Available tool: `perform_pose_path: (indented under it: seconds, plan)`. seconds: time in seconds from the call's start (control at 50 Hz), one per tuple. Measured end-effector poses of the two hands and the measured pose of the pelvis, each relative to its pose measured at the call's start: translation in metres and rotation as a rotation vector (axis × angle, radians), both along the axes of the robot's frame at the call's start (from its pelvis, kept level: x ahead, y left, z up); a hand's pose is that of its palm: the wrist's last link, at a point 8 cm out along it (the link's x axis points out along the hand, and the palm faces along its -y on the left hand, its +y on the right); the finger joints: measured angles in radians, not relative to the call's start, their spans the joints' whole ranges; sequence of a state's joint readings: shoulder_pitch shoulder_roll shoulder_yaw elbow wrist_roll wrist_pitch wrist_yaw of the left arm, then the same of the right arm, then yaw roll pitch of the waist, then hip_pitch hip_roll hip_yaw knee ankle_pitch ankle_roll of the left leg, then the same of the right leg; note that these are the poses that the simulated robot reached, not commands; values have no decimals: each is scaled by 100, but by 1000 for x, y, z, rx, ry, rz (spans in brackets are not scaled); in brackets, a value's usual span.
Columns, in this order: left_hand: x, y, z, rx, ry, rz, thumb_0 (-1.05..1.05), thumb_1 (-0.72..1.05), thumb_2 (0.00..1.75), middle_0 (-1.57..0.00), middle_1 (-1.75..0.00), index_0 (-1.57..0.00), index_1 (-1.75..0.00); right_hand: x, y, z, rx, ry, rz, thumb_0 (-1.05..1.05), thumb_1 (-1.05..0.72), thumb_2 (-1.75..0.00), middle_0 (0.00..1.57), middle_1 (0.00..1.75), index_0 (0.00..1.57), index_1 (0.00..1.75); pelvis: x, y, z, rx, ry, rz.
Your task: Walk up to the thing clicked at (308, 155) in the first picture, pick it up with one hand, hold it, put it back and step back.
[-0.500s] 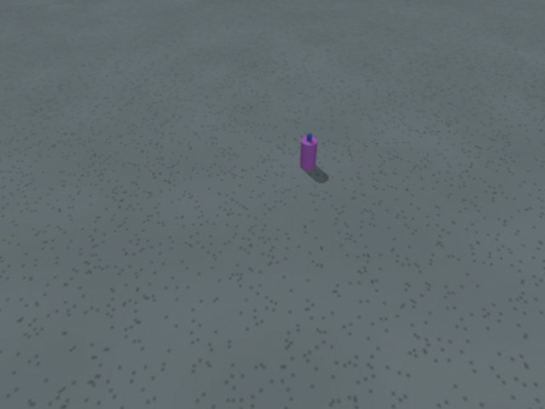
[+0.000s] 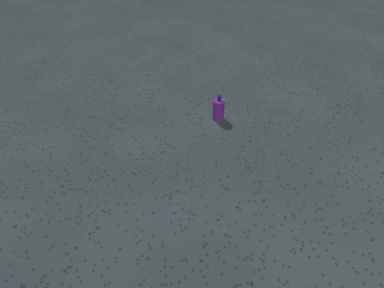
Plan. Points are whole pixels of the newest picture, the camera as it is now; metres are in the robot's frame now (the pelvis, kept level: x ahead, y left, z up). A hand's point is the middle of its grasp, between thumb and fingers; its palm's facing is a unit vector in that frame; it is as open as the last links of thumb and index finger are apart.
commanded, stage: stand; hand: left
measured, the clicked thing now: (218, 107) +1.51 -0.15 -0.67
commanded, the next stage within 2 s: walk up in 0.62 s
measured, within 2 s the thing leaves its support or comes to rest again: neither
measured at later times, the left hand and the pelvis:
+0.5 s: hand out of the picture +0.07 +0.25 -0.16, palm faces -0.02 -0.94 -0.34, open 7.4 cm; pelvis +0.00 +0.00 +0.00, yaw +0 degrees
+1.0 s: hand (116, 279) +0.20 +0.22 -0.14, palm faces -0.12 -0.88 -0.45, open 7.4 cm; pelvis +0.09 -0.08 -0.03, yaw -8 degrees
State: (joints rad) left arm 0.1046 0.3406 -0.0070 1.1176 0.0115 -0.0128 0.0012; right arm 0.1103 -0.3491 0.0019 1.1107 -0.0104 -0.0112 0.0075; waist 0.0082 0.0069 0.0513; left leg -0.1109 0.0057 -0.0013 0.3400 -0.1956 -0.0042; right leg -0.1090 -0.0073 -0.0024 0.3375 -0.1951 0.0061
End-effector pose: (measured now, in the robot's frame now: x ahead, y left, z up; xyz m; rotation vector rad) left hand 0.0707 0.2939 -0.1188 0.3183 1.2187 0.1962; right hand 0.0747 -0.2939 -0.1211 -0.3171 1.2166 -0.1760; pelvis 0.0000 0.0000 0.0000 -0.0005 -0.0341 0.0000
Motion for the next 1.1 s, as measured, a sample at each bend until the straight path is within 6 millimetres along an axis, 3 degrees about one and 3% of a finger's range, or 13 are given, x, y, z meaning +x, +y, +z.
perform_pose_path:
  seconds: [0.68,0.78,0.86,0.92,1.0,1.1]
  plan:
    - [-2,9,-1,-15,12,-7,1,90,89,-20,-30,-20,-30,3,-1,4,4,-45,-12,1,-91,-90,20,30,21,30,6,4,-2,7,5,-23]
    - [23,11,6,10,21,-73,1,90,89,-20,-30,-20,-30,-11,-32,9,-25,-90,-70,1,-90,-90,21,30,21,30,20,-10,-5,23,12,-67]
    - [59,2,17,33,-2,-122,1,90,89,-20,-30,-20,-30,-22,-68,7,-50,-47,-114,1,-90,-90,21,30,21,30,41,-29,-8,30,2,-103]
    - [91,-13,21,67,-27,-155,1,90,89,-20,-30,-20,-30,-20,-99,-4,-59,-25,-147,1,-90,-90,21,30,21,30,62,-50,-16,37,-9,-128]
    - [126,-38,17,108,-107,-155,1,90,89,-20,-30,-20,-30,4,-132,-24,-69,5,-156,1,-91,-90,20,30,20,30,88,-78,-33,6,-21,-135]
    - [140,-70,22,68,-94,-137,1,90,89,-20,-30,-20,-30,64,-137,-13,-22,-53,-127,1,-91,-90,20,30,20,30,122,-92,-19,-6,-26,-154]
